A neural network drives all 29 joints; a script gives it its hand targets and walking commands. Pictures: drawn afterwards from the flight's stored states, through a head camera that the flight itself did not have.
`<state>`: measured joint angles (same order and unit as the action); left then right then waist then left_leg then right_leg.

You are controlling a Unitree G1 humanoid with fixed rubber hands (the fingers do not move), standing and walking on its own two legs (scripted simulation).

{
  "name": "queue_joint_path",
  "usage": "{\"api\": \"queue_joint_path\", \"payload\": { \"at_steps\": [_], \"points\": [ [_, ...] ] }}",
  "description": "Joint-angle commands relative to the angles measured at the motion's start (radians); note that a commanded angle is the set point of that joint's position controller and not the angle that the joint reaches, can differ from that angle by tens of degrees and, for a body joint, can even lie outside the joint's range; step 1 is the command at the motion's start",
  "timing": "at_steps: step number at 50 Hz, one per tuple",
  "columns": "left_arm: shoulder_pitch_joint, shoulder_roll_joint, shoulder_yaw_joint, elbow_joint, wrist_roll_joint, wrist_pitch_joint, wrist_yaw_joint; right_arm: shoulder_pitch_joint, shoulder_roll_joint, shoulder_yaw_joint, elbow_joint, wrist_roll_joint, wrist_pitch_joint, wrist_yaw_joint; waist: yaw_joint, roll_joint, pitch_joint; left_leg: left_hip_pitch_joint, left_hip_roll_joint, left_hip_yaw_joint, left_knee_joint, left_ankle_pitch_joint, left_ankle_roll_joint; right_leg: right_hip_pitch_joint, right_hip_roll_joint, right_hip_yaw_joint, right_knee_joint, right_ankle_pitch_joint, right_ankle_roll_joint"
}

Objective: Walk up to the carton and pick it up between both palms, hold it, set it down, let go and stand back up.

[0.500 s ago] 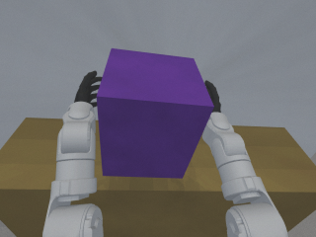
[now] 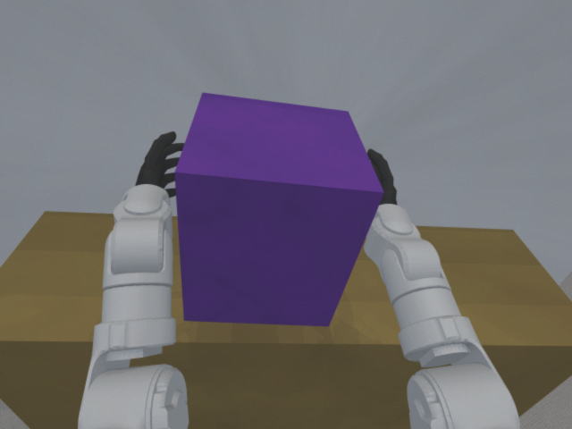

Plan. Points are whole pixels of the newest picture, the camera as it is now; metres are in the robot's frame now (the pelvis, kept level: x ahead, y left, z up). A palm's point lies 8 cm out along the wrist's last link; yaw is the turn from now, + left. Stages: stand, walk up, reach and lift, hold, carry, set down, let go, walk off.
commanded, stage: hold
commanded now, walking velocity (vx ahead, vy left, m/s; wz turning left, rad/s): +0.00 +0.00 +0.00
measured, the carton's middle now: (267, 213) +0.38 +0.02 +0.16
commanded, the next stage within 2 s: none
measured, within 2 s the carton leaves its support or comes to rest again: neither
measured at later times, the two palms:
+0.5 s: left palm (153, 188) +0.36 +0.16 +0.21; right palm (381, 201) +0.36 -0.14 +0.20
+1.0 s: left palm (153, 189) +0.35 +0.16 +0.21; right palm (382, 204) +0.36 -0.14 +0.20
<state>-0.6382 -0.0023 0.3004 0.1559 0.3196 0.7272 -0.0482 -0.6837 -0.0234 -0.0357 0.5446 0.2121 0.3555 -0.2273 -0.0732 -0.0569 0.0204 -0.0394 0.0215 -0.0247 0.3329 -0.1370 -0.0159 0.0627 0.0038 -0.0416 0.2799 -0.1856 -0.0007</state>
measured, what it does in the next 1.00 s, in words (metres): stands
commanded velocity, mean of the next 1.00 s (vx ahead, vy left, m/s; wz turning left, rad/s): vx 0.00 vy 0.00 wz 0.00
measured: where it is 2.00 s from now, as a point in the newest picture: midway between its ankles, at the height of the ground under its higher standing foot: outside the picture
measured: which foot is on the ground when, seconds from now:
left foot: down 0.00-1.00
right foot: down 0.00-1.00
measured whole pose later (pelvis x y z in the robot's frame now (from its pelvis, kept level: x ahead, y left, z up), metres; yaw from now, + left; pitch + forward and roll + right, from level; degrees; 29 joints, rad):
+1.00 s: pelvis +0.00 +0.00 +0.00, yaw +1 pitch -9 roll -1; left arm -0.62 0.00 0.28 0.12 0.30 0.72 -0.03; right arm -0.67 -0.02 -0.03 0.51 0.22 0.34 -0.23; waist -0.08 -0.05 0.00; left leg -0.06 0.02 -0.04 0.34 -0.14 -0.02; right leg 0.05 0.01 -0.05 0.29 -0.19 -0.01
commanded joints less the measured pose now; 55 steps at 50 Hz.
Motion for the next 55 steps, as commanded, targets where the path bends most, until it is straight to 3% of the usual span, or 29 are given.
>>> {"api": "queue_joint_path", "payload": {
  "at_steps": [1,3,5,9,12,17,20,21,22,24,28,37,46,55],
  "points": [
    [-0.662,-0.610,-0.558,-0.170,-0.207,-0.067,-0.117,-0.891,0.583,0.434,-0.439,0.110,-0.081,0.090,-0.008,0.103,-0.460,0.197,-0.061,0.036,0.022,0.281,-0.009,-0.037,0.054,-0.029,-0.029,0.218,0.048],
    [-0.687,-0.630,-0.610,-0.213,-0.240,-0.084,-0.097,-0.901,0.595,0.461,-0.484,0.131,-0.086,0.086,-0.018,0.127,-0.517,0.244,-0.061,0.026,0.058,0.359,-0.026,-0.061,0.060,-0.032,-0.022,0.265,0.048],
    [-0.681,-0.620,-0.608,-0.207,-0.237,-0.087,-0.084,-0.871,0.581,0.460,-0.462,0.128,-0.077,0.084,-0.022,0.127,-0.498,0.263,-0.058,0.024,0.060,0.355,-0.029,-0.086,0.061,-0.033,-0.026,0.251,0.049],
    [-0.628,-0.580,-0.534,-0.138,-0.186,-0.060,-0.089,-0.790,0.531,0.401,-0.328,0.086,-0.045,0.093,-0.016,0.098,-0.359,0.194,-0.050,0.036,-0.011,0.183,-0.008,-0.111,0.048,-0.028,-0.051,0.098,0.049],
    [-0.627,-0.581,-0.519,-0.124,-0.171,-0.046,-0.100,-0.796,0.530,0.371,-0.307,0.073,-0.045,0.104,-0.015,0.102,-0.330,0.157,-0.045,0.039,-0.036,0.137,-0.005,-0.097,0.045,-0.026,-0.054,0.057,0.042],
    [-0.659,-0.617,-0.573,-0.177,-0.211,-0.065,-0.093,-0.859,0.558,0.413,-0.400,0.112,-0.064,0.099,-0.023,0.120,-0.454,0.225,-0.054,0.028,0.028,0.294,-0.026,-0.067,0.058,-0.030,-0.034,0.196,0.045],
    [-0.653,-0.610,-0.577,-0.185,-0.217,-0.073,-0.088,-0.851,0.559,0.438,-0.414,0.122,-0.062,0.091,-0.021,0.109,-0.465,0.241,-0.057,0.026,0.040,0.324,-0.026,-0.068,0.060,-0.031,-0.029,0.234,0.052],
    [-0.706,-0.646,-0.643,-0.309,-0.257,-0.090,-0.078,-0.866,0.579,0.445,-0.498,0.142,-0.083,0.099,-0.033,0.152,-0.571,0.251,-0.050,0.013,0.058,0.380,-0.044,-0.062,0.066,-0.043,-0.005,0.266,0.046],
    [-0.689,-0.618,-0.627,-0.251,-0.239,-0.084,-0.070,-0.843,0.545,0.430,-0.446,0.132,-0.073,0.102,-0.032,0.163,-0.500,0.244,-0.050,0.013,0.053,0.357,-0.046,-0.090,0.062,-0.038,-0.020,0.226,0.039],
    [-0.655,-0.604,-0.582,-0.197,-0.206,-0.071,-0.073,-0.814,0.534,0.404,-0.390,0.102,-0.063,0.111,-0.026,0.129,-0.422,0.214,-0.044,0.021,0.018,0.264,-0.029,-0.107,0.057,-0.040,-0.036,0.145,0.038],
    [-0.589,-0.572,-0.508,-0.135,-0.159,-0.043,-0.100,-0.784,0.514,0.385,-0.333,0.077,-0.049,0.113,-0.005,0.078,-0.337,0.150,-0.045,0.037,-0.027,0.179,-0.004,-0.059,0.050,-0.031,-0.043,0.118,0.041],
    [-0.625,-0.582,-0.526,-0.175,-0.181,-0.065,-0.120,-0.839,0.559,0.439,-0.423,0.105,-0.076,0.094,-0.008,0.069,-0.421,0.189,-0.064,0.039,0.016,0.286,-0.002,-0.014,0.048,-0.028,-0.028,0.268,0.059],
    [-0.640,-0.571,-0.519,-0.154,-0.176,-0.067,-0.122,-0.824,0.558,0.412,-0.388,0.076,-0.075,0.097,-0.013,0.070,-0.386,0.165,-0.061,0.042,-0.010,0.195,0.009,-0.044,0.038,-0.028,-0.040,0.181,0.057],
    [-0.644,-0.580,-0.523,-0.142,-0.174,-0.064,-0.120,-0.831,0.544,0.389,-0.368,0.074,-0.081,0.103,-0.020,0.097,-0.391,0.173,-0.057,0.040,-0.008,0.199,-0.001,-0.055,0.040,-0.034,-0.040,0.154,0.051]
  ]
}}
